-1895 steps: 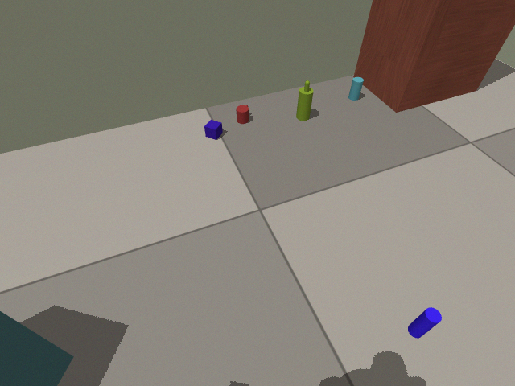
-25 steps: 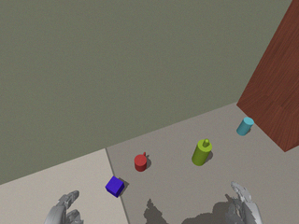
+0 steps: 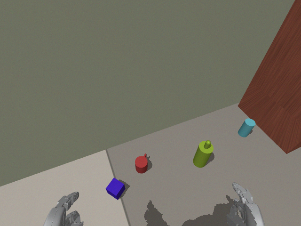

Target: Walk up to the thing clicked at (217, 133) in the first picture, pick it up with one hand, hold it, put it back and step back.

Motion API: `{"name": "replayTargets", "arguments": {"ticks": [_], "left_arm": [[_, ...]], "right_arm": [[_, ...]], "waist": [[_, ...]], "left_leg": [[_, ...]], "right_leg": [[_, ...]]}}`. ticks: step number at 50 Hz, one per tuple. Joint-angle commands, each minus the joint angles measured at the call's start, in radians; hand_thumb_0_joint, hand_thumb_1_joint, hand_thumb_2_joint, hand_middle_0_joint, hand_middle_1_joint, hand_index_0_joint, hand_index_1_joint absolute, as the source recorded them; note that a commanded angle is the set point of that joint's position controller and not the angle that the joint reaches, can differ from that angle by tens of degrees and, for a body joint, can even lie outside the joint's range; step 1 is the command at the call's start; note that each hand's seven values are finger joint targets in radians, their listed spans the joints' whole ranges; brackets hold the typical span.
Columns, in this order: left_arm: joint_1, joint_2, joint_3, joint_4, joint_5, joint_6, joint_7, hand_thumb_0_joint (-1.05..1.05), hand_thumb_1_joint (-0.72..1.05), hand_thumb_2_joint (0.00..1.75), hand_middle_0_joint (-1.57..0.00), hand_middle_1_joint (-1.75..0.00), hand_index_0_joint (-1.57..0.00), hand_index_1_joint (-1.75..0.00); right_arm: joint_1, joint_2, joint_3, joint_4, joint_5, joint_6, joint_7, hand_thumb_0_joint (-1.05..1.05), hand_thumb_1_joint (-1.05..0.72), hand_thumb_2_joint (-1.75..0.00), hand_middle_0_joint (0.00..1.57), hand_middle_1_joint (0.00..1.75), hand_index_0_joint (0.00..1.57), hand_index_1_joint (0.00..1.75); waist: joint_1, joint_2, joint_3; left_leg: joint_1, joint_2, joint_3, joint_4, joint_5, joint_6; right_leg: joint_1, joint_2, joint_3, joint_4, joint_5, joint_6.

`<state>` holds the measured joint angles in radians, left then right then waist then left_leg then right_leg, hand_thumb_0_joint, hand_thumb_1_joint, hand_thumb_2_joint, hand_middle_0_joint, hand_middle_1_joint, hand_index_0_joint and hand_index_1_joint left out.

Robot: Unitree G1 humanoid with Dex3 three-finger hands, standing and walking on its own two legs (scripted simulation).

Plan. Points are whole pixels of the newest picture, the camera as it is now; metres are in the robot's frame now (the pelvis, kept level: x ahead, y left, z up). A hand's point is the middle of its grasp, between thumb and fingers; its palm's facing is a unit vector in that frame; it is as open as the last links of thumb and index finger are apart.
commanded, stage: stand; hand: left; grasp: from above
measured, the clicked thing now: (115, 188) +0.47 +0.20 -0.68
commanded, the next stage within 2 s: none
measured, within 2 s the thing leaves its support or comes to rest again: neither
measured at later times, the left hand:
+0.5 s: hand out of the picture +0.07 +0.23 -0.10, palm faces +0.01 -0.94 -0.33, open 7.4 cm
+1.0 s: hand out of the picture +0.04 +0.24 -0.09, palm faces +0.01 -0.94 -0.34, open 7.4 cm
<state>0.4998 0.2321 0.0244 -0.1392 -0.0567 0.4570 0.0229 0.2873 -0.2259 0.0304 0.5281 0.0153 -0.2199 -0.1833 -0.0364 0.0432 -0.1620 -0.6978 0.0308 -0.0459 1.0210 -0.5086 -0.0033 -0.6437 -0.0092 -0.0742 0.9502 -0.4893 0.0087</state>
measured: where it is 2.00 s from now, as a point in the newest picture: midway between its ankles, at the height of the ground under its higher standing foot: outside the picture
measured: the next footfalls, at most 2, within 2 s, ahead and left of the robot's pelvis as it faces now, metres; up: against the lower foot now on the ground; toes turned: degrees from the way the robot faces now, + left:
none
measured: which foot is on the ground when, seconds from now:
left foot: down 0.00-1.00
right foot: down 0.00-1.00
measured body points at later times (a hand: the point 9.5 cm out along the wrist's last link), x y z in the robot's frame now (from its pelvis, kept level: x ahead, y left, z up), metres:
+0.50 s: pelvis -0.01 +0.00 +0.05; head +0.00 +0.01 +0.49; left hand +0.07 +0.28 -0.08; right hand +0.08 -0.28 -0.08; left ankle +0.00 +0.12 -0.68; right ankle -0.01 -0.13 -0.68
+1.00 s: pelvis -0.02 +0.00 +0.07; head -0.02 -0.01 +0.52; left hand +0.04 +0.29 -0.07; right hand +0.05 -0.28 -0.08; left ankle +0.00 +0.12 -0.68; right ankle -0.01 -0.13 -0.68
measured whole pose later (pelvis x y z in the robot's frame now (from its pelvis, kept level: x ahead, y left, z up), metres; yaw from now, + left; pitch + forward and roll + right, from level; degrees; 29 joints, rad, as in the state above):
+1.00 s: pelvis -0.02 +0.00 +0.07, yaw -1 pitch -4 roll +0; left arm 0.16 0.29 0.03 1.12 0.03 0.00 0.03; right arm 0.15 -0.30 -0.03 1.11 -0.02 0.00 -0.02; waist 0.02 0.01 0.06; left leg -0.12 0.00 0.01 0.37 -0.19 0.00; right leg -0.12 -0.04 -0.03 0.38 -0.20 0.02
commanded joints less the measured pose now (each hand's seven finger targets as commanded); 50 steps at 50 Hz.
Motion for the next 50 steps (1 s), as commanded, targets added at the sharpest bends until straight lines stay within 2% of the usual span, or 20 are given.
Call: {"name": "replayTargets", "arguments": {"ticks": [1,2,4,5,6,7,8,10,13,15,18,23,25,28,31,34,36,43,48,50], "left_arm": [[-0.007,0.095,0.060,-0.196,0.003,-0.047,0.003,0.00,0.90,0.90,-0.20,-0.30,-0.20,-0.30],[-0.004,0.110,0.075,-0.205,0.002,-0.048,0.005,0.00,0.90,0.90,-0.20,-0.30,-0.20,-0.30],[-0.002,0.101,0.061,-0.197,0.003,-0.048,0.005,0.00,0.90,0.90,-0.20,-0.30,-0.20,-0.30],[-0.313,0.174,0.062,0.154,0.118,-0.258,0.041,0.00,0.90,0.90,-0.20,-0.30,-0.20,-0.30],[-0.199,0.189,0.086,0.341,0.123,-0.329,0.036,0.00,0.90,0.90,-0.20,-0.30,-0.20,-0.30],[-0.191,0.205,0.085,0.391,0.129,-0.365,0.030,0.00,0.90,0.90,-0.20,-0.30,-0.20,-0.30],[-0.225,0.200,0.077,0.418,0.124,-0.384,0.023,0.00,0.90,0.90,-0.20,-0.30,-0.20,-0.30],[-0.261,0.213,0.065,0.498,0.119,-0.414,0.016,0.00,0.90,0.90,-0.20,-0.30,-0.20,-0.30],[-0.278,0.199,0.071,0.616,0.105,-0.426,0.014,0.00,0.90,0.90,-0.20,-0.30,-0.20,-0.30],[-0.309,0.202,0.067,0.696,0.104,-0.442,0.017,0.00,0.90,0.90,-0.20,-0.30,-0.20,-0.30],[-0.322,0.201,0.065,0.782,0.105,-0.461,0.015,0.00,0.90,0.90,-0.20,-0.30,-0.20,-0.30],[-0.326,0.204,0.057,0.914,0.099,-0.475,0.016,0.00,0.90,0.90,-0.20,-0.30,-0.20,-0.30],[-0.323,0.217,0.058,0.960,0.096,-0.479,0.018,0.00,0.90,0.90,-0.20,-0.30,-0.20,-0.30],[-0.323,0.221,0.053,1.018,0.089,-0.479,0.018,0.00,0.90,0.90,-0.20,-0.30,-0.20,-0.30],[-0.332,0.221,0.050,1.067,0.088,-0.475,0.019,0.00,0.90,0.90,-0.20,-0.30,-0.20,-0.30],[-0.337,0.230,0.046,1.107,0.090,-0.478,0.018,0.00,0.90,0.90,-0.20,-0.30,-0.20,-0.30],[-0.345,0.233,0.047,1.130,0.090,-0.478,0.018,0.00,0.90,0.90,-0.20,-0.30,-0.20,-0.30],[-0.362,0.251,0.044,1.181,0.087,-0.482,0.016,0.00,0.90,0.90,-0.20,-0.30,-0.20,-0.30],[-0.369,0.256,0.040,1.209,0.086,-0.481,0.014,0.00,0.90,0.90,-0.20,-0.30,-0.20,-0.30],[-0.376,0.254,0.039,1.213,0.084,-0.483,0.014,0.00,0.90,0.90,-0.20,-0.30,-0.20,-0.30]], "right_arm": [[-0.063,-0.119,-0.057,-0.157,-0.004,-0.063,-0.005,0.00,-0.90,-0.90,0.20,0.30,0.20,0.30],[-0.063,-0.123,-0.060,-0.158,-0.003,-0.060,-0.006,0.00,-0.90,-0.90,0.20,0.30,0.20,0.30],[-0.059,-0.128,-0.062,-0.154,-0.005,-0.059,-0.006,0.00,-0.90,-0.90,0.20,0.30,0.20,0.30],[-0.123,-0.228,-0.091,0.103,-0.127,0.045,0.053,0.00,-0.90,-0.90,0.20,0.30,0.20,0.30],[-0.131,-0.231,-0.108,0.113,-0.121,0.085,0.082,0.00,-0.90,-0.90,0.20,0.30,0.20,0.30],[-0.123,-0.233,-0.104,0.103,-0.121,0.104,0.100,0.00,-0.90,-0.90,0.20,0.30,0.20,0.30],[-0.094,-0.225,-0.099,0.102,-0.126,0.117,0.113,0.00,-0.90,-0.90,0.20,0.30,0.20,0.30],[-0.117,-0.207,-0.097,0.142,-0.089,0.125,0.145,0.00,-0.90,-0.90,0.20,0.30,0.20,0.30],[-0.169,-0.210,-0.113,0.179,-0.068,0.136,0.162,0.00,-0.90,-0.90,0.20,0.30,0.20,0.30],[-0.165,-0.198,-0.115,0.221,-0.066,0.150,0.169,0.00,-0.90,-0.90,0.20,0.30,0.20,0.30],[-0.165,-0.210,-0.118,0.262,-0.071,0.159,0.167,0.00,-0.90,-0.90,0.20,0.30,0.20,0.30],[-0.169,-0.223,-0.116,0.331,-0.064,0.172,0.161,0.00,-0.90,-0.90,0.20,0.30,0.20,0.30],[-0.158,-0.225,-0.118,0.360,-0.061,0.179,0.157,0.00,-0.90,-0.90,0.20,0.30,0.20,0.30],[-0.148,-0.233,-0.114,0.402,-0.054,0.180,0.154,0.00,-0.90,-0.90,0.20,0.30,0.20,0.30],[-0.163,-0.242,-0.113,0.433,-0.052,0.185,0.152,0.00,-0.90,-0.90,0.20,0.30,0.20,0.30],[-0.169,-0.246,-0.110,0.460,-0.048,0.189,0.153,0.00,-0.90,-0.90,0.20,0.30,0.20,0.30],[-0.170,-0.249,-0.110,0.474,-0.048,0.193,0.153,0.00,-0.90,-0.90,0.20,0.30,0.20,0.30],[-0.176,-0.250,-0.103,0.512,-0.044,0.192,0.156,0.00,-0.90,-0.90,0.20,0.30,0.20,0.30],[-0.180,-0.256,-0.100,0.532,-0.043,0.195,0.158,0.00,-0.90,-0.90,0.20,0.30,0.20,0.30],[-0.185,-0.254,-0.098,0.536,-0.043,0.195,0.160,0.00,-0.90,-0.90,0.20,0.30,0.20,0.30]], "waist": [[-0.003,0.030,-0.095],[0.004,0.025,-0.097],[-0.004,0.015,-0.104],[0.074,-0.035,0.154],[0.074,-0.074,0.058],[0.059,-0.103,0.023],[0.036,-0.053,0.034],[0.051,-0.025,0.012],[0.077,-0.070,0.029],[0.067,-0.074,0.040],[0.061,-0.023,0.060],[0.059,-0.024,0.130],[0.055,-0.050,0.135],[0.049,-0.025,0.145],[0.054,-0.015,0.163],[0.053,-0.033,0.184],[0.053,-0.024,0.196],[0.054,-0.047,0.178],[0.048,-0.047,0.209],[0.048,-0.044,0.193]], "left_leg": [[0.118,-0.025,-0.002,-0.171,0.264,0.011],[0.114,-0.023,-0.006,-0.172,0.275,0.010],[0.124,-0.021,-0.012,-0.171,0.291,0.011],[0.149,0.033,-0.039,-0.275,0.458,0.056],[0.212,0.021,-0.017,-0.257,0.515,0.065],[0.262,0.012,-0.005,-0.249,0.548,0.066],[0.250,0.013,-0.027,-0.273,0.484,0.070],[0.301,0.005,-0.023,-0.328,0.402,0.069],[0.348,0.008,-0.025,-0.361,0.362,0.058],[0.367,0.005,-0.020,-0.383,0.305,0.057],[0.399,0.030,-0.051,-0.461,0.287,0.059],[0.426,0.041,-0.062,-0.551,0.332,0.048],[0.469,0.044,-0.055,-0.561,0.353,0.047],[0.509,0.051,-0.061,-0.615,0.384,0.041],[0.519,0.067,-0.075,-0.671,0.349,0.039],[0.521,0.059,-0.066,-0.696,0.337,0.030],[0.510,0.061,-0.069,-0.720,0.285,0.030],[0.553,0.067,-0.059,-0.737,0.350,0.025],[0.555,0.066,-0.056,-0.751,0.307,0.020],[0.558,0.070,-0.054,-0.750,0.328,0.022]], "right_leg": [[0.049,0.033,0.002,-0.141,0.231,-0.012],[0.053,0.034,-0.001,-0.137,0.236,-0.014],[0.057,0.034,-0.003,-0.132,0.248,-0.015],[0.193,-0.038,0.085,-0.167,0.249,-0.054],[0.255,-0.050,0.126,-0.202,0.295,-0.088],[0.263,-0.058,0.141,-0.203,0.364,-0.098],[0.253,-0.052,0.145,-0.220,0.359,-0.084],[0.325,-0.074,0.142,-0.230,0.339,-0.067],[0.312,-0.079,0.140,-0.297,0.294,-0.052],[0.337,-0.098,0.154,-0.344,0.264,-0.050],[0.357,-0.081,0.130,-0.371,0.261,-0.038],[0.411,-0.087,0.131,-0.453,0.319,-0.035],[0.423,-0.099,0.139,-0.489,0.346,-0.037],[0.449,-0.094,0.132,-0.520,0.359,-0.031],[0.472,-0.090,0.122,-0.546,0.330,-0.026],[0.488,-0.095,0.129,-0.583,0.323,-0.022],[0.500,-0.094,0.125,-0.598,0.303,-0.019],[0.525,-0.108,0.136,-0.638,0.342,-0.019],[0.501,-0.104,0.138,-0.664,0.300,-0.017],[0.516,-0.109,0.139,-0.666,0.320,-0.018]]}}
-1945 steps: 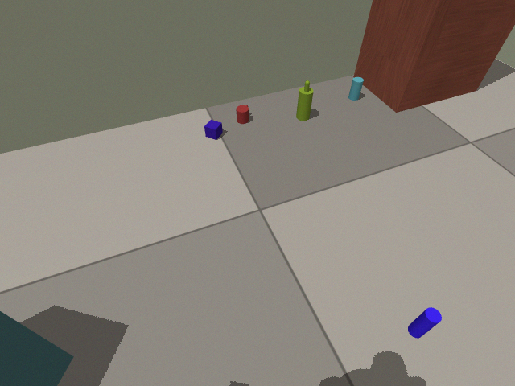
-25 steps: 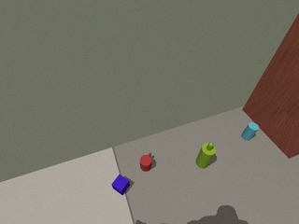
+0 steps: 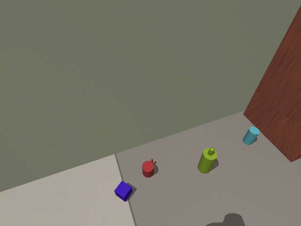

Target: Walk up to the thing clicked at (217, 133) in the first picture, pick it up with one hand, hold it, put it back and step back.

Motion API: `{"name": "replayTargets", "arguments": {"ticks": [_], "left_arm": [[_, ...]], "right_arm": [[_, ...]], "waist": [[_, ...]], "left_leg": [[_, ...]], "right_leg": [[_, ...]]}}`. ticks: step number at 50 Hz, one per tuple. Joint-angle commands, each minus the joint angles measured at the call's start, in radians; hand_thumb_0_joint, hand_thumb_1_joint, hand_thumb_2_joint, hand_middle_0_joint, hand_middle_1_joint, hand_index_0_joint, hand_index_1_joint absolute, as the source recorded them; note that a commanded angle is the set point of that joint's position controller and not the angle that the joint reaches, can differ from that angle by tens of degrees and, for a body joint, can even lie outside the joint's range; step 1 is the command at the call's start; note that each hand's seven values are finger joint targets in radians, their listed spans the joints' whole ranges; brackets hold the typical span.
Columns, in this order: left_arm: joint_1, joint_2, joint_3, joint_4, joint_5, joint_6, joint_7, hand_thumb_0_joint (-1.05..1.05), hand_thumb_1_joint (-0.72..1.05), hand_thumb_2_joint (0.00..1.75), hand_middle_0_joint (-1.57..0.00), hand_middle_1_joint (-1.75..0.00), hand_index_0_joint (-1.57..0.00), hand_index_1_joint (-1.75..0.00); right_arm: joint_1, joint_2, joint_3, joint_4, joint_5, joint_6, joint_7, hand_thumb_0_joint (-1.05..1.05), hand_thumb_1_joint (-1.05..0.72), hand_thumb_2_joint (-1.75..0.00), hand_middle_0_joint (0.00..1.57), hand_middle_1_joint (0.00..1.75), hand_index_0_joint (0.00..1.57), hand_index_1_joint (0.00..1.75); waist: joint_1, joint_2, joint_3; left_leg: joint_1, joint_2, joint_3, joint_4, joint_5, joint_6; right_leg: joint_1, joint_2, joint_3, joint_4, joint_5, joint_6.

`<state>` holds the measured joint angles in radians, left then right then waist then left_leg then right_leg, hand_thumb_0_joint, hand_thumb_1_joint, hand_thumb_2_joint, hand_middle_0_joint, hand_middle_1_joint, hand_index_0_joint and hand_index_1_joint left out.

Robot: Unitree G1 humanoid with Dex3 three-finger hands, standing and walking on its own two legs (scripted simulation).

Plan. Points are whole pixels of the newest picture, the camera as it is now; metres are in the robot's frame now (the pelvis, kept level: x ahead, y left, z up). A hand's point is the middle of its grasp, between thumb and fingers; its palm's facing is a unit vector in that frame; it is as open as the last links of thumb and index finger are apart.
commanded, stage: stand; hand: left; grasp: from above
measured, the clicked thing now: (123, 191) +0.48 +0.21 -0.74
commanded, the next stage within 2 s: step back in 1.62 s
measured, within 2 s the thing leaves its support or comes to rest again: neither
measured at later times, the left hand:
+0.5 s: hand out of the picture +0.07 +0.23 -0.16, palm faces +0.00 -0.94 -0.33, open 7.4 cm
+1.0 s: hand out of the picture +0.09 +0.24 -0.16, palm faces -0.01 -0.94 -0.33, open 7.4 cm
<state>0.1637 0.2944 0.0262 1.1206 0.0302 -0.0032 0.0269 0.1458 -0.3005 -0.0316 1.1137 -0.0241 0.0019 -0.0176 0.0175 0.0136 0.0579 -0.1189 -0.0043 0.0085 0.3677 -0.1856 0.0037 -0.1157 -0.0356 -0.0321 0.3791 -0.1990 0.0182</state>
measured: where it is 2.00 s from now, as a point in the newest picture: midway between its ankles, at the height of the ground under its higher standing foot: outside the picture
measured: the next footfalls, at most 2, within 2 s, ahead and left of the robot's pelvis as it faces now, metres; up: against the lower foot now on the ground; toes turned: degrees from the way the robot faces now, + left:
none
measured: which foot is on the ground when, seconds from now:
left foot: down 0.00-1.00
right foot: down 0.00-1.00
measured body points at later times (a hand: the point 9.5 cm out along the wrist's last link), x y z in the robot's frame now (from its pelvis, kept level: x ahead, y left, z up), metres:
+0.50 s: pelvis +0.01 -0.01 +0.00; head +0.02 -0.01 +0.45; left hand +0.07 +0.28 -0.14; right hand +0.07 -0.30 -0.14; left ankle +0.01 +0.12 -0.75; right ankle +0.01 -0.13 -0.75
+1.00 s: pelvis +0.02 -0.01 +0.00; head +0.02 -0.01 +0.45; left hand +0.09 +0.29 -0.13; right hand +0.09 -0.30 -0.13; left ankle +0.01 +0.12 -0.75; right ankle +0.01 -0.13 -0.75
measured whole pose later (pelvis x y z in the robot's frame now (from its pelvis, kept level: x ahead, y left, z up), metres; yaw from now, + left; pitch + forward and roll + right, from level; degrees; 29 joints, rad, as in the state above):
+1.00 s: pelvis +0.02 -0.01 +0.00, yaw -1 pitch -2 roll +0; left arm 0.10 0.31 0.02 1.16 0.02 -0.01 0.01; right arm 0.10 -0.33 -0.01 1.15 -0.01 -0.01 -0.01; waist 0.00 0.01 0.05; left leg -0.09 0.01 0.02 0.31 -0.18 -0.01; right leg -0.09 -0.02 -0.02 0.31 -0.18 0.01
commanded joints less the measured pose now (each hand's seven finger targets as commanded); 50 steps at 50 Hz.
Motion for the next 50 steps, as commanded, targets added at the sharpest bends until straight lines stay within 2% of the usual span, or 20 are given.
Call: {"name": "replayTargets", "arguments": {"ticks": [1,3,8,12,15,21,24,27,32,35,39,44,48,50], "left_arm": [[-0.033,0.193,0.037,-0.044,-0.003,-0.024,0.009,0.00,0.90,0.90,-0.20,-0.30,-0.20,-0.30],[-0.045,0.199,0.036,-0.039,-0.004,-0.025,0.009,0.00,0.90,0.90,-0.20,-0.30,-0.20,-0.30],[-0.056,0.205,0.033,-0.027,-0.005,-0.023,0.006,0.00,0.90,0.90,-0.20,-0.30,-0.20,-0.30],[-0.057,0.205,0.033,-0.022,-0.008,-0.026,0.005,0.00,0.90,0.90,-0.20,-0.30,-0.20,-0.30],[-0.070,0.215,0.034,-0.018,-0.010,-0.025,0.004,0.00,0.90,0.90,-0.20,-0.30,-0.20,-0.30],[-0.074,0.213,0.033,-0.012,-0.011,-0.023,0.001,0.00,0.90,0.90,-0.20,-0.30,-0.20,-0.30],[-0.086,0.213,0.034,-0.009,-0.012,-0.022,0.000,0.00,0.90,0.90,-0.20,-0.30,-0.20,-0.30],[-0.077,0.211,0.032,-0.007,-0.014,-0.024,0.000,0.00,0.90,0.90,-0.20,-0.30,-0.20,-0.30],[-0.097,0.221,0.034,-0.017,-0.014,-0.027,0.001,0.00,0.90,0.90,-0.20,-0.30,-0.20,-0.30],[-0.094,0.217,0.033,-0.015,-0.016,-0.027,0.000,0.00,0.90,0.90,-0.20,-0.30,-0.20,-0.30],[-0.098,0.219,0.032,-0.014,-0.014,-0.025,-0.001,0.00,0.90,0.90,-0.20,-0.30,-0.20,-0.30],[-0.100,0.221,0.032,-0.015,-0.016,-0.025,-0.003,0.00,0.90,0.90,-0.20,-0.30,-0.20,-0.30],[-0.100,0.227,0.033,-0.022,-0.015,-0.028,-0.006,0.00,0.90,0.90,-0.20,-0.30,-0.20,-0.30],[-0.105,0.233,0.035,-0.022,-0.017,-0.028,-0.006,0.00,0.90,0.90,-0.20,-0.30,-0.20,-0.30]], "right_arm": [[-0.047,-0.186,-0.036,-0.046,-0.002,-0.027,-0.006,0.00,-0.90,-0.90,0.20,0.30,0.20,0.30],[-0.048,-0.185,-0.032,-0.041,-0.002,-0.028,-0.005,0.00,-0.90,-0.90,0.20,0.30,0.20,0.30],[-0.051,-0.194,-0.029,-0.032,-0.001,-0.026,-0.004,0.00,-0.90,-0.90,0.20,0.30,0.20,0.30],[-0.059,-0.202,-0.026,-0.026,0.001,-0.029,-0.006,0.00,-0.90,-0.90,0.20,0.30,0.20,0.30],[-0.053,-0.199,-0.020,-0.019,0.002,-0.029,-0.005,0.00,-0.90,-0.90,0.20,0.30,0.20,0.30],[-0.062,-0.207,-0.017,-0.018,0.002,-0.032,-0.007,0.00,-0.90,-0.90,0.20,0.30,0.20,0.30],[-0.060,-0.212,-0.017,-0.015,0.003,-0.032,-0.007,0.00,-0.90,-0.90,0.20,0.30,0.20,0.30],[-0.066,-0.217,-0.016,-0.017,0.004,-0.032,-0.007,0.00,-0.90,-0.90,0.20,0.30,0.20,0.30],[-0.058,-0.221,-0.017,-0.017,0.006,-0.035,-0.008,0.00,-0.90,-0.90,0.20,0.30,0.20,0.30],[-0.070,-0.224,-0.016,-0.016,0.007,-0.035,-0.008,0.00,-0.90,-0.90,0.20,0.30,0.20,0.30],[-0.076,-0.225,-0.016,-0.018,0.006,-0.031,-0.006,0.00,-0.90,-0.90,0.20,0.30,0.20,0.30],[-0.082,-0.225,-0.017,-0.014,0.006,-0.031,-0.004,0.00,-0.90,-0.90,0.20,0.30,0.20,0.30],[-0.080,-0.228,-0.015,-0.017,0.006,-0.036,-0.003,0.00,-0.90,-0.90,0.20,0.30,0.20,0.30],[-0.076,-0.228,-0.014,-0.015,0.007,-0.036,-0.002,0.00,-0.90,-0.90,0.20,0.30,0.20,0.30]], "waist": [[-0.001,-0.010,-0.033],[-0.004,-0.014,-0.033],[-0.007,-0.016,-0.024],[-0.005,-0.004,-0.063],[-0.009,-0.007,-0.046],[-0.008,-0.008,-0.058],[-0.010,-0.009,-0.059],[-0.005,-0.006,-0.070],[-0.017,-0.017,-0.095],[-0.012,-0.012,-0.107],[-0.016,-0.019,-0.079],[-0.013,-0.008,-0.064],[-0.013,0.004,-0.083],[-0.013,0.004,-0.084]], "left_leg": [[-0.010,0.107,-0.108,-0.095,0.025,0.017],[-0.004,0.107,-0.104,-0.095,0.043,0.012],[-0.018,0.108,-0.100,-0.101,0.016,0.012],[0.005,0.117,-0.098,-0.094,0.077,0.016],[-0.005,0.114,-0.095,-0.105,0.054,0.012],[0.013,0.121,-0.089,-0.103,0.105,0.012],[0.004,0.124,-0.092,-0.110,0.088,0.013],[0.021,0.129,-0.090,-0.098,0.135,0.016],[0.048,0.133,-0.081,-0.081,0.225,0.016],[0.059,0.136,-0.082,-0.080,0.247,0.013],[0.038,0.132,-0.081,-0.092,0.163,0.014],[0.026,0.132,-0.086,-0.109,0.116,0.012],[0.032,0.135,-0.079,-0.103,0.152,0.014],[0.014,0.134,-0.083,-0.113,0.142,0.014]], "right_leg": [[-0.005,-0.087,0.101,-0.100,0.056,-0.027],[-0.005,-0.088,0.104,-0.102,0.058,-0.027],[-0.008,-0.085,0.105,-0.114,0.027,-0.026],[0.022,-0.094,0.107,-0.106,0.109,-0.030],[0.015,-0.089,0.106,-0.109,0.093,-0.029],[0.018,-0.090,0.103,-0.102,0.129,-0.031],[0.027,-0.090,0.102,-0.101,0.109,-0.032],[0.030,-0.094,0.105,-0.107,0.148,-0.030],[0.045,-0.101,0.107,-0.096,0.248,-0.031],[0.053,-0.100,0.099,-0.089,0.258,-0.028],[0.032,-0.094,0.099,-0.115,0.181,-0.024],[0.024,-0.091,0.101,-0.121,0.122,-0.029],[0.037,-0.100,0.111,-0.117,0.179,-0.034],[0.055,-0.099,0.106,-0.111,0.170,-0.033]]}}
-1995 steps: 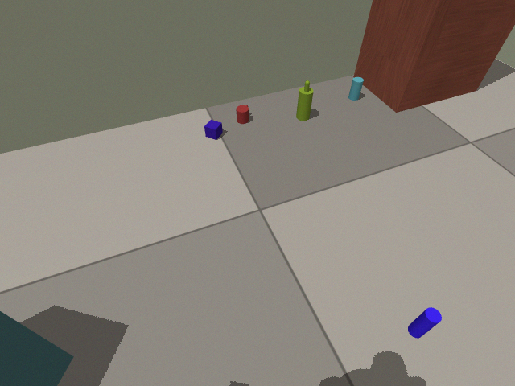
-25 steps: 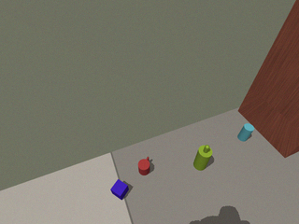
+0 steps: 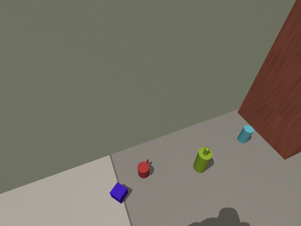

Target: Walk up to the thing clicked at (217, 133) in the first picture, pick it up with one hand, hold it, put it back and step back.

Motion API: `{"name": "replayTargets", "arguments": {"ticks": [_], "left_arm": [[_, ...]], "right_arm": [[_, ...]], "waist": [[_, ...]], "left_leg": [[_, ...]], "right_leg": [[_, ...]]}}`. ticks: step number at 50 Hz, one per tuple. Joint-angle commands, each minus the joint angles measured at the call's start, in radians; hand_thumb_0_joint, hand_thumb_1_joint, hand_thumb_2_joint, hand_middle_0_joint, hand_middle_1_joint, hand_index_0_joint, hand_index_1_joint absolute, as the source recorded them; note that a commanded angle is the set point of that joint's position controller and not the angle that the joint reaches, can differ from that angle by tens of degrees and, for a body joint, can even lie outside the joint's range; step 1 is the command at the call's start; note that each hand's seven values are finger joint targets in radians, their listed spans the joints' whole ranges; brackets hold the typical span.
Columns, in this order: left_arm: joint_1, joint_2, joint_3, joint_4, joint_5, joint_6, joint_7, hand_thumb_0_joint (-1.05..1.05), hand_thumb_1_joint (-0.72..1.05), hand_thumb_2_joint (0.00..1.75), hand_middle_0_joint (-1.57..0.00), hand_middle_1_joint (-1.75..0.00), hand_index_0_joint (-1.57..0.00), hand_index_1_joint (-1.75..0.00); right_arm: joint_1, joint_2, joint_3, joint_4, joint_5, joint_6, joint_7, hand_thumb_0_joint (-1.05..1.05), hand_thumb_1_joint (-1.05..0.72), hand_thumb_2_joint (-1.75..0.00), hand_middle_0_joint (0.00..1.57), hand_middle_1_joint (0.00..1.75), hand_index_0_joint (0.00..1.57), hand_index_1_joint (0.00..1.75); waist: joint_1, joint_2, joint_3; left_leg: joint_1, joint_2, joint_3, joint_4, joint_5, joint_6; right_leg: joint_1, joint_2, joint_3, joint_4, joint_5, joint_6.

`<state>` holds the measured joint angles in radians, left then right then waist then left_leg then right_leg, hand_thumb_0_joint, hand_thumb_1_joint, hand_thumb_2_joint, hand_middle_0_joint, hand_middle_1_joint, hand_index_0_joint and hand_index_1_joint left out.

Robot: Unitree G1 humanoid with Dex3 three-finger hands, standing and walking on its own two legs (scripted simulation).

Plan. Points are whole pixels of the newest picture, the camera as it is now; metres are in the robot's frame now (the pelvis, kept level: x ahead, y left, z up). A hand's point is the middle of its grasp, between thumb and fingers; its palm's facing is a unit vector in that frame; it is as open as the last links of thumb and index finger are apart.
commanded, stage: stand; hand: left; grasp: from above
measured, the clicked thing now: (119, 192) +0.46 +0.22 -0.74
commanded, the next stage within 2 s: step back in 0.62 s
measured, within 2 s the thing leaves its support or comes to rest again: neither
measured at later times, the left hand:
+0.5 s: hand out of the picture +0.08 +0.25 -0.16, palm faces -0.01 -0.94 -0.33, open 7.4 cm
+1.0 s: hand out of the picture +0.02 +0.26 -0.17, palm faces -0.04 -0.90 -0.43, open 7.4 cm
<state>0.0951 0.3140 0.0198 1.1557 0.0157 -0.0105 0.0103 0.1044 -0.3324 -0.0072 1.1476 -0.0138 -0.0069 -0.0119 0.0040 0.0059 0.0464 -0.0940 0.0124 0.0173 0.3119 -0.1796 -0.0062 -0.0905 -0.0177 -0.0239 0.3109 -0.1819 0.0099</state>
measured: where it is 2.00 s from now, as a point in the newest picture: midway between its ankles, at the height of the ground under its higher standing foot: outside the picture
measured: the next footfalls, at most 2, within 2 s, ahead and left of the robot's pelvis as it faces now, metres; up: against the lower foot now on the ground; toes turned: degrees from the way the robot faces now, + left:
left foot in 1.34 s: -0.15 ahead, +0.12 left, +0.00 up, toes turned +1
right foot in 1.76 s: -0.25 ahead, -0.11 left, +0.00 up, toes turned +0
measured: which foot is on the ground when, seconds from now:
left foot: down 0.00-0.96, up 0.98-1.00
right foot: down 0.00-1.00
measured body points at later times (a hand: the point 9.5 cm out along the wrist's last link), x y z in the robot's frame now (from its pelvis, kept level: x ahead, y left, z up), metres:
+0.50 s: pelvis +0.01 +0.00 +0.00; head +0.01 +0.00 +0.45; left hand +0.08 +0.29 -0.14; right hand +0.08 -0.30 -0.14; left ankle +0.00 +0.12 -0.75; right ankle -0.01 -0.12 -0.75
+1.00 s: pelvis -0.06 -0.02 -0.03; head -0.01 -0.04 +0.41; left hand +0.02 +0.30 -0.14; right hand +0.06 -0.34 -0.16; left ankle -0.02 +0.12 -0.73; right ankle -0.02 -0.12 -0.75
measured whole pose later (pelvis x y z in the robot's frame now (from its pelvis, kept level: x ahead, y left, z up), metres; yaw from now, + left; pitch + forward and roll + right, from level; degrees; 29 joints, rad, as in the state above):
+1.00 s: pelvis -0.06 -0.02 -0.03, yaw -1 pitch -4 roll +1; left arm 0.14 0.39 0.06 0.96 0.03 0.03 0.00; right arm 0.04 -0.40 -0.07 0.95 0.00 0.08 0.00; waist 0.00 0.03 0.18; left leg -0.39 -0.01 -0.05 0.82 -0.41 0.01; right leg -0.34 0.01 -0.02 0.71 -0.30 -0.04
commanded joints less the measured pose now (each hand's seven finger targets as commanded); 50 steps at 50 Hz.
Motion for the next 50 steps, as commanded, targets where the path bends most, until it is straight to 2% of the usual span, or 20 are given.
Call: {"name": "replayTargets", "arguments": {"ticks": [1,8,13,29,30,31,32,33,35,38,42,44,45,46,47,48,49,50], "left_arm": [[-0.036,0.211,0.039,-0.056,-0.002,-0.020,0.010,0.00,0.90,0.90,-0.20,-0.30,-0.20,-0.30],[-0.033,0.213,0.038,-0.056,-0.001,-0.021,0.009,0.00,0.90,0.90,-0.20,-0.30,-0.20,-0.30],[-0.033,0.214,0.035,-0.060,-0.004,-0.025,0.011,0.00,0.90,0.90,-0.20,-0.30,-0.20,-0.30],[-0.025,0.223,0.030,-0.068,-0.006,-0.026,0.010,0.00,0.90,0.90,-0.20,-0.30,-0.20,-0.30],[-0.025,0.221,0.029,-0.067,-0.007,-0.025,0.009,0.00,0.90,0.90,-0.20,-0.30,-0.20,-0.30],[-0.026,0.304,0.067,-0.105,-0.024,-0.016,0.013,0.00,0.90,0.90,-0.20,-0.30,-0.20,-0.30],[-0.012,0.298,0.069,-0.117,-0.028,-0.011,0.017,0.00,0.90,0.90,-0.20,-0.30,-0.20,-0.30],[-0.016,0.286,0.068,-0.133,-0.029,-0.008,0.018,0.00,0.90,0.90,-0.20,-0.30,-0.20,-0.30],[-0.015,0.279,0.071,-0.163,-0.026,-0.003,0.018,0.00,0.90,0.90,-0.20,-0.30,-0.20,-0.30],[-0.007,0.258,0.063,-0.201,-0.019,0.011,0.013,0.00,0.90,0.90,-0.20,-0.30,-0.20,-0.30],[0.064,0.253,0.070,-0.217,-0.006,0.028,0.006,0.00,0.90,0.90,-0.20,-0.30,-0.20,-0.30],[0.118,0.255,0.077,-0.218,-0.001,0.034,0.001,0.00,0.90,0.90,-0.20,-0.30,-0.20,-0.30],[0.140,0.259,0.083,-0.217,0.002,0.036,-0.001,0.00,0.90,0.90,-0.20,-0.30,-0.20,-0.30],[0.168,0.268,0.090,-0.210,0.005,0.035,-0.003,0.00,0.90,0.90,-0.20,-0.30,-0.20,-0.30],[0.170,0.296,0.099,-0.216,0.010,0.028,-0.003,0.00,0.90,0.90,-0.20,-0.30,-0.20,-0.30],[0.133,0.379,0.117,-0.240,0.014,0.020,0.000,0.00,0.90,0.90,-0.20,-0.30,-0.20,-0.30],[0.052,0.433,0.125,-0.290,0.028,0.010,0.006,0.00,0.90,0.90,-0.20,-0.30,-0.20,-0.30],[0.009,0.424,0.125,-0.314,0.028,0.008,0.012,0.00,0.90,0.90,-0.20,-0.30,-0.20,-0.30]], "right_arm": [[-0.037,-0.194,-0.038,-0.050,-0.002,-0.028,-0.007,0.00,-0.90,-0.90,0.20,0.30,0.20,0.30],[-0.031,-0.200,-0.039,-0.049,-0.004,-0.025,-0.005,0.00,-0.90,-0.90,0.20,0.30,0.20,0.30],[-0.036,-0.207,-0.041,-0.054,-0.004,-0.027,-0.005,0.00,-0.90,-0.90,0.20,0.30,0.20,0.30],[-0.030,-0.212,-0.038,-0.057,0.001,-0.027,-0.004,0.00,-0.90,-0.90,0.20,0.30,0.20,0.30],[-0.034,-0.208,-0.035,-0.056,0.000,-0.027,-0.005,0.00,-0.90,-0.90,0.20,0.30,0.20,0.30],[-0.072,-0.257,-0.057,-0.087,0.009,-0.006,0.000,0.00,-0.90,-0.90,0.20,0.30,0.20,0.30],[-0.061,-0.246,-0.059,-0.104,0.016,0.002,0.002,0.00,-0.90,-0.90,0.20,0.30,0.20,0.30],[-0.042,-0.240,-0.059,-0.109,0.018,0.006,0.003,0.00,-0.90,-0.90,0.20,0.30,0.20,0.30],[-0.037,-0.255,-0.070,-0.129,0.019,0.013,0.005,0.00,-0.90,-0.90,0.20,0.30,0.20,0.30],[-0.051,-0.276,-0.086,-0.164,0.018,0.024,0.011,0.00,-0.90,-0.90,0.20,0.30,0.20,0.30],[-0.101,-0.294,-0.106,-0.230,0.010,0.035,0.010,0.00,-0.90,-0.90,0.20,0.30,0.20,0.30],[-0.130,-0.300,-0.112,-0.266,0.007,0.041,0.012,0.00,-0.90,-0.90,0.20,0.30,0.20,0.30],[-0.145,-0.301,-0.114,-0.284,0.004,0.046,0.014,0.00,-0.90,-0.90,0.20,0.30,0.20,0.30],[-0.164,-0.291,-0.112,-0.296,0.009,0.051,0.015,0.00,-0.90,-0.90,0.20,0.30,0.20,0.30],[-0.158,-0.265,-0.107,-0.303,0.013,0.058,0.016,0.00,-0.90,-0.90,0.20,0.30,0.20,0.30],[-0.158,-0.205,-0.093,-0.317,0.017,0.064,0.010,0.00,-0.90,-0.90,0.20,0.30,0.20,0.30],[-0.097,-0.209,-0.095,-0.302,0.006,0.076,-0.001,0.00,-0.90,-0.90,0.20,0.30,0.20,0.30],[-0.039,-0.240,-0.108,-0.277,0.005,0.079,-0.002,0.00,-0.90,-0.90,0.20,0.30,0.20,0.30]], "waist": [[-0.001,0.003,-0.070],[-0.001,-0.006,-0.060],[-0.006,-0.002,-0.086],[-0.007,-0.004,-0.088],[-0.005,-0.003,-0.065],[-0.007,-0.023,0.025],[-0.009,-0.025,0.003],[-0.013,-0.027,-0.001],[-0.024,-0.002,-0.078],[-0.023,0.058,-0.102],[0.002,0.146,-0.139],[0.023,0.184,-0.139],[0.033,0.187,-0.136],[0.052,0.164,-0.126],[0.054,0.025,-0.097],[0.066,-0.233,-0.027],[0.040,-0.235,-0.013],[0.013,-0.209,-0.004]], "left_leg": [[0.002,0.117,-0.094,-0.060,0.135,0.020],[-0.012,0.116,-0.096,-0.062,0.087,0.026],[0.025,0.121,-0.091,-0.037,0.187,0.026],[0.030,0.125,-0.086,-0.035,0.223,0.026],[0.023,0.122,-0.084,-0.040,0.212,0.024],[-0.043,0.109,-0.098,0.058,0.326,0.039],[-0.039,0.108,-0.086,0.087,0.349,0.043],[-0.054,0.105,-0.083,0.089,0.340,0.047],[-0.050,0.117,-0.093,0.113,0.362,0.069],[-0.077,0.153,-0.131,0.085,0.266,0.116],[-0.156,0.224,-0.184,0.111,0.224,0.195],[-0.216,0.247,-0.196,0.136,0.207,0.213],[-0.266,0.246,-0.200,0.161,0.177,0.211],[-0.305,0.222,-0.192,0.216,0.113,0.187],[-0.342,0.108,-0.134,0.378,-0.015,0.132],[-0.411,-0.120,-0.038,0.643,-0.290,0.037],[-0.360,-0.154,-0.172,0.836,-0.471,0.024],[-0.329,-0.128,-0.201,0.922,-0.456,0.023]], "right_leg": [[0.014,-0.114,0.093,-0.043,0.135,-0.024],[0.005,-0.114,0.095,-0.053,0.099,-0.023],[0.013,-0.119,0.096,-0.043,0.187,-0.024],[0.028,-0.122,0.094,-0.038,0.234,-0.022],[0.012,-0.121,0.097,-0.044,0.225,-0.021],[-0.061,-0.104,0.108,0.043,0.385,-0.029],[-0.069,-0.102,0.101,0.068,0.405,-0.039],[-0.065,-0.100,0.101,0.083,0.392,-0.043],[-0.042,-0.087,0.091,0.142,0.356,-0.059],[-0.086,-0.045,0.076,0.227,0.188,-0.058],[-0.084,0.008,0.037,0.410,-0.047,-0.058],[-0.066,0.025,0.029,0.454,-0.152,-0.059],[-0.044,0.026,0.031,0.442,-0.168,-0.061],[-0.025,0.004,0.059,0.404,-0.121,-0.070],[-0.050,-0.088,0.189,0.253,0.003,-0.100],[-0.143,-0.293,0.476,-0.025,0.124,-0.197],[-0.272,-0.384,0.608,-0.054,0.144,-0.291],[-0.329,-0.388,0.603,-0.046,0.104,-0.315]]}}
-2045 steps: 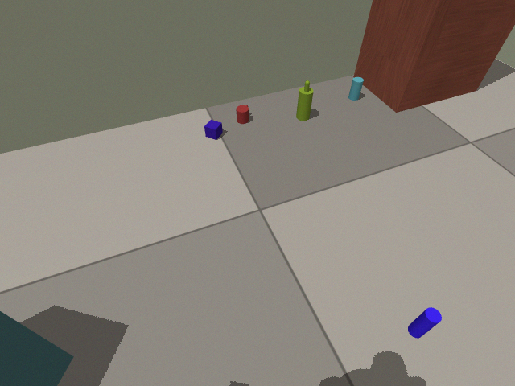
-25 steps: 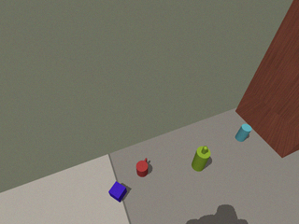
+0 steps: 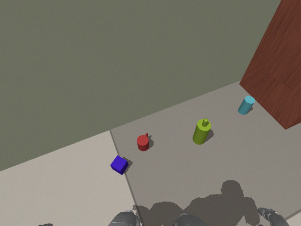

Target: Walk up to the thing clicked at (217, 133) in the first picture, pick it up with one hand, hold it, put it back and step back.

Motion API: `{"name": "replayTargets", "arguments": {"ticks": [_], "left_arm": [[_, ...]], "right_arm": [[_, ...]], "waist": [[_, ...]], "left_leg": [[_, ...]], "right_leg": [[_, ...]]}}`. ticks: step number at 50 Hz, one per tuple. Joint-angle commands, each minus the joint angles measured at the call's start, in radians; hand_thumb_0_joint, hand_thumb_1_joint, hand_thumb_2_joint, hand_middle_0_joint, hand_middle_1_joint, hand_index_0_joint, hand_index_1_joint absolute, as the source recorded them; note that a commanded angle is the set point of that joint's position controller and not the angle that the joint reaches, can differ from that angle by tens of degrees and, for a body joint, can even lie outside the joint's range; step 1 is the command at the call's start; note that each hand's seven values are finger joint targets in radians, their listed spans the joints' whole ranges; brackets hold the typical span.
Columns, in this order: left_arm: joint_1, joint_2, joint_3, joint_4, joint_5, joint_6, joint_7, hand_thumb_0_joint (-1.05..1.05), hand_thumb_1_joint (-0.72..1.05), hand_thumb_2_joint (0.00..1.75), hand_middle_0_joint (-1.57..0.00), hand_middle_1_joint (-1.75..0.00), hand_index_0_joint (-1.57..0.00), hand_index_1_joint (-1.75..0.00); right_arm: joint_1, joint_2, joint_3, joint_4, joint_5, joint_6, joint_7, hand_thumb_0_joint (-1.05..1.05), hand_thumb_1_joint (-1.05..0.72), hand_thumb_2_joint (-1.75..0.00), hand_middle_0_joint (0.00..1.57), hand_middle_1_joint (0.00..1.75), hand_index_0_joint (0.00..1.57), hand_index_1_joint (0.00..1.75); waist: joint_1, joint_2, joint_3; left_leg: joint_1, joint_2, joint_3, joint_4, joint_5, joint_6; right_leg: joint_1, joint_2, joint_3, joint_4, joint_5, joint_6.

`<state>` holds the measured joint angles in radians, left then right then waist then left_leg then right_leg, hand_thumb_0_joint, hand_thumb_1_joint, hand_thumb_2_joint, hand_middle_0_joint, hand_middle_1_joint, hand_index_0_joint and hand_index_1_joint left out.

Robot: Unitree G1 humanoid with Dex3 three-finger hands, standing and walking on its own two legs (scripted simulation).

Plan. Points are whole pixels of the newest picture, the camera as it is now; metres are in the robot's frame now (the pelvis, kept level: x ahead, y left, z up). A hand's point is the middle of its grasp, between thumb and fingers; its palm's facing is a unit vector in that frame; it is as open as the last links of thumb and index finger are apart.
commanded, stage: step back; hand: left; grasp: from above
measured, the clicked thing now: (119, 165) +0.52 +0.24 -0.71
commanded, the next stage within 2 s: none
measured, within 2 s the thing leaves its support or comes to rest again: neither
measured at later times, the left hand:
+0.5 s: hand out of the picture -0.02 +0.31 -0.14, palm faces +0.06 -0.93 -0.36, open 7.4 cm
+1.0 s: hand out of the picture -0.15 +0.29 -0.12, palm faces -0.04 -0.90 -0.43, open 7.4 cm
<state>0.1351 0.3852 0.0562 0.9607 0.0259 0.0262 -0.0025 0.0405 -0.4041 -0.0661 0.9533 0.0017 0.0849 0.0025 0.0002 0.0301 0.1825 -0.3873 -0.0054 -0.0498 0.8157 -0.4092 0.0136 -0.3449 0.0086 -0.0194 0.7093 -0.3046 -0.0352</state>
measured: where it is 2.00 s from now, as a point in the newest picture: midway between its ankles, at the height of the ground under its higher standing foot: outside the picture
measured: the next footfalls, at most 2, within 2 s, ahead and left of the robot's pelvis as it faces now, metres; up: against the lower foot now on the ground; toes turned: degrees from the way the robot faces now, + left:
left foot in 0.34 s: -0.08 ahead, +0.14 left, +0.00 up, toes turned +1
right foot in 0.76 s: -0.19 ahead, -0.09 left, +0.00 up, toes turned +0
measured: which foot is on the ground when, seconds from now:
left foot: up 0.00-0.32, down 0.34-0.80, up 0.82-1.00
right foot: down 0.00-0.38, up 0.40-0.74, down 0.76-1.00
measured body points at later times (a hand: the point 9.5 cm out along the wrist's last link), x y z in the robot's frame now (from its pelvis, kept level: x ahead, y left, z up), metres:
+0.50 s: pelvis -0.12 +0.04 +0.02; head -0.07 +0.07 +0.46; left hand -0.02 +0.36 -0.11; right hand -0.05 -0.28 -0.09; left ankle -0.12 +0.14 -0.72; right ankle -0.09 -0.11 -0.63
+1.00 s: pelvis -0.26 +0.03 +0.01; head -0.20 +0.01 +0.46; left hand -0.15 +0.34 -0.09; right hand -0.17 -0.29 -0.12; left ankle -0.30 +0.18 -0.65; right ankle -0.23 -0.09 -0.72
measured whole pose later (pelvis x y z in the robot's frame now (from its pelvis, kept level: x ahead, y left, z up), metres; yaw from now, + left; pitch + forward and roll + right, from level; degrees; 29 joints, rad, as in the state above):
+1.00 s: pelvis -0.26 +0.03 +0.01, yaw -3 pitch -1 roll +2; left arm 0.17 0.35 0.06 0.81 0.04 0.03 0.02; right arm 0.14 -0.40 -0.04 0.87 0.01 0.06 -0.02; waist 0.02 0.02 0.15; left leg -0.40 -0.10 -0.14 1.09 -0.50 -0.01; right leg -0.33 -0.01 0.06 0.61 -0.27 -0.01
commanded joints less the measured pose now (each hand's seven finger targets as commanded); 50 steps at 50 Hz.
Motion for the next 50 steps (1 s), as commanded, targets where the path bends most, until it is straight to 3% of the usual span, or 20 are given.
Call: {"name": "replayTargets", "arguments": {"ticks": [1,4,8,11,14,16,17,18,19,20,23,32,35,37,38,39,40,41,45,50], "left_arm": [[-0.076,0.317,0.083,-0.134,0.015,-0.029,0.028,0.00,0.90,0.90,-0.20,-0.30,-0.20,-0.30],[-0.151,0.242,0.074,-0.158,0.017,-0.028,0.033,0.00,0.90,0.90,-0.20,-0.30,-0.20,-0.30],[0.001,0.213,0.075,-0.156,0.014,-0.024,0.042,0.00,0.90,0.90,-0.20,-0.30,-0.20,-0.30],[0.039,0.232,0.085,-0.160,0.011,-0.013,0.047,0.00,0.90,0.90,-0.20,-0.30,-0.20,-0.30],[-0.010,0.254,0.088,-0.181,0.003,-0.004,0.042,0.00,0.90,0.90,-0.20,-0.30,-0.20,-0.30],[-0.040,0.255,0.080,-0.198,-0.007,0.007,0.034,0.00,0.90,0.90,-0.20,-0.30,-0.20,-0.30],[-0.035,0.221,0.069,-0.207,-0.006,0.011,0.032,0.00,0.90,0.90,-0.20,-0.30,-0.20,-0.30],[-0.055,0.174,0.057,-0.223,-0.012,0.008,0.034,0.00,0.90,0.90,-0.20,-0.30,-0.20,-0.30],[-0.107,0.217,0.081,-0.219,-0.003,0.007,0.046,0.00,0.90,0.90,-0.20,-0.30,-0.20,-0.30],[-0.111,0.221,0.084,-0.211,0.007,0.005,0.051,0.00,0.90,0.90,-0.20,-0.30,-0.20,-0.30],[0.031,0.183,0.082,-0.154,-0.028,0.011,0.039,0.00,0.90,0.90,-0.20,-0.30,-0.20,-0.30],[0.018,0.158,0.065,-0.196,-0.011,-0.015,0.036,0.00,0.90,0.90,-0.20,-0.30,-0.20,-0.30],[0.100,0.160,0.066,-0.158,-0.008,-0.022,0.032,0.00,0.90,0.90,-0.20,-0.30,-0.20,-0.30],[0.166,0.162,0.068,-0.118,0.003,-0.029,0.031,0.00,0.90,0.90,-0.20,-0.30,-0.20,-0.30],[0.167,0.195,0.078,-0.117,0.012,-0.033,0.031,0.00,0.90,0.90,-0.20,-0.30,-0.20,-0.30],[0.162,0.253,0.094,-0.131,0.021,-0.037,0.030,0.00,0.90,0.90,-0.20,-0.30,-0.20,-0.30],[0.091,0.327,0.109,-0.156,0.010,-0.031,0.023,0.00,0.90,0.90,-0.20,-0.30,-0.20,-0.30],[0.011,0.364,0.112,-0.205,0.022,-0.038,0.029,0.00,0.90,0.90,-0.20,-0.30,-0.20,-0.30],[-0.042,0.225,0.089,-0.235,0.010,-0.031,0.039,0.00,0.90,0.90,-0.20,-0.30,-0.20,-0.30],[0.029,0.206,0.086,-0.250,0.020,-0.009,0.045,0.00,0.90,0.90,-0.20,-0.30,-0.20,-0.30]], "right_arm": [[0.060,-0.184,-0.052,-0.066,-0.003,-0.013,-0.012,0.00,-0.90,-0.90,0.20,0.30,0.20,0.30],[0.167,-0.184,-0.049,-0.023,0.013,-0.019,-0.012,0.00,-0.90,-0.90,0.20,0.30,0.20,0.30],[0.113,-0.193,-0.026,-0.059,-0.003,-0.032,-0.020,0.00,-0.90,-0.90,0.20,0.30,0.20,0.30],[0.088,-0.186,-0.020,-0.086,-0.013,-0.037,-0.022,0.00,-0.90,-0.90,0.20,0.30,0.20,0.30],[0.197,-0.178,-0.026,-0.044,-0.021,-0.039,-0.014,0.00,-0.90,-0.90,0.20,0.30,0.20,0.30],[0.278,-0.177,-0.037,-0.009,-0.027,-0.041,-0.004,0.00,-0.90,-0.90,0.20,0.30,0.20,0.30],[0.261,-0.212,-0.050,-0.021,-0.042,-0.042,-0.001,0.00,-0.90,-0.90,0.20,0.30,0.20,0.30],[0.207,-0.293,-0.064,-0.048,-0.056,-0.042,0.004,0.00,-0.90,-0.90,0.20,0.30,0.20,0.30],[0.124,-0.362,-0.075,-0.079,-0.052,-0.043,0.007,0.00,-0.90,-0.90,0.20,0.30,0.20,0.30],[0.071,-0.357,-0.075,-0.100,-0.052,-0.051,0.001,0.00,-0.90,-0.90,0.20,0.30,0.20,0.30],[-0.032,-0.214,-0.029,-0.129,-0.059,-0.066,-0.016,0.00,-0.90,-0.90,0.20,0.30,0.20,0.30],[0.156,-0.207,-0.051,-0.140,-0.026,-0.062,-0.027,0.00,-0.90,-0.90,0.20,0.30,0.20,0.30],[0.093,-0.224,-0.058,-0.171,-0.021,-0.048,-0.021,0.00,-0.90,-0.90,0.20,0.30,0.20,0.30],[0.055,-0.229,-0.060,-0.181,-0.008,-0.039,-0.019,0.00,-0.90,-0.90,0.20,0.30,0.20,0.30],[0.044,-0.201,-0.048,-0.182,0.002,-0.038,-0.017,0.00,-0.90,-0.90,0.20,0.30,0.20,0.30],[0.034,-0.172,-0.038,-0.201,0.006,-0.040,-0.013,0.00,-0.90,-0.90,0.20,0.30,0.20,0.30],[0.001,-0.146,-0.035,-0.203,0.006,-0.038,-0.020,0.00,-0.90,-0.90,0.20,0.30,0.20,0.30],[0.012,-0.177,-0.053,-0.198,-0.002,-0.033,-0.030,0.00,-0.90,-0.90,0.20,0.30,0.20,0.30],[0.096,-0.162,-0.037,-0.140,0.006,-0.043,-0.028,0.00,-0.90,-0.90,0.20,0.30,0.20,0.30],[0.111,-0.145,-0.018,-0.159,0.001,-0.061,-0.040,0.00,-0.90,-0.90,0.20,0.30,0.20,0.30]], "waist": [[-0.004,-0.176,-0.118],[-0.043,-0.162,-0.184],[0.050,-0.141,-0.262],[0.066,-0.208,-0.276],[0.015,-0.259,-0.295],[-0.029,-0.203,-0.289],[-0.038,-0.064,-0.254],[-0.038,0.188,-0.206],[-0.064,0.231,-0.162],[-0.059,0.232,-0.125],[0.061,0.084,-0.105],[-0.053,0.152,-0.244],[-0.022,0.161,-0.290],[0.017,0.115,-0.304],[0.021,0.062,-0.298],[0.021,-0.108,-0.280],[0.046,-0.289,-0.222],[0.046,-0.328,-0.176],[-0.006,-0.160,-0.167],[0.040,-0.227,-0.213]], "left_leg": [[-0.024,-0.103,-0.152,0.462,-0.161,0.005],[-0.047,-0.122,-0.125,0.456,-0.036,-0.017],[-0.149,-0.087,-0.097,0.258,-0.087,-0.051],[-0.090,-0.043,-0.057,0.074,-0.149,-0.040],[0.074,-0.018,0.007,-0.145,-0.084,0.000],[0.236,-0.026,0.053,-0.325,0.127,0.028],[0.234,0.062,-0.108,-0.409,0.117,0.061],[0.227,0.282,-0.421,-0.524,0.151,0.149],[0.040,0.376,-0.494,-0.567,0.154,0.273],[-0.066,0.405,-0.523,-0.587,0.163,0.315],[0.075,0.201,-0.176,-0.461,0.491,0.157],[0.470,0.260,-0.165,-0.302,0.717,0.243],[0.391,0.244,-0.147,-0.262,0.599,0.205],[0.283,0.217,-0.115,-0.215,0.494,0.153],[0.168,0.191,-0.111,-0.201,0.381,0.105],[0.001,0.094,-0.059,-0.094,0.205,0.045],[-0.040,-0.068,0.014,0.113,-0.134,-0.009],[0.000,-0.050,-0.093,0.325,-0.228,-0.024],[-0.062,-0.130,-0.114,0.395,-0.098,-0.018],[-0.091,-0.049,-0.042,0.040,-0.119,-0.045]], "right_leg": [[-0.101,-0.354,0.496,-0.436,0.178,-0.233],[0.017,-0.214,0.277,-0.385,0.082,-0.135],[0.309,-0.258,0.298,-0.316,0.179,-0.178],[0.353,-0.295,0.302,-0.296,0.297,-0.188],[0.267,-0.276,0.246,-0.264,0.346,-0.142],[0.113,-0.231,0.188,-0.226,0.219,-0.080],[0.005,-0.153,0.140,-0.135,0.075,-0.029],[-0.183,0.008,0.031,0.062,-0.190,0.024],[-0.143,0.096,0.115,0.305,-0.349,0.048],[-0.106,0.100,0.186,0.461,-0.344,0.048],[-0.183,0.131,0.233,0.580,-0.154,0.016],[-0.156,0.037,0.117,0.162,-0.218,0.077],[-0.003,0.011,0.060,-0.095,-0.116,0.057],[0.149,0.025,0.027,-0.306,0.099,0.032],[0.215,-0.015,0.112,-0.297,0.186,0.005],[0.244,-0.158,0.340,-0.298,0.242,-0.061],[0.106,-0.338,0.513,-0.365,0.282,-0.224],[-0.040,-0.433,0.621,-0.376,0.349,-0.303],[0.070,-0.210,0.247,-0.255,0.532,-0.160],[0.295,-0.208,0.247,-0.189,0.548,-0.154]]}}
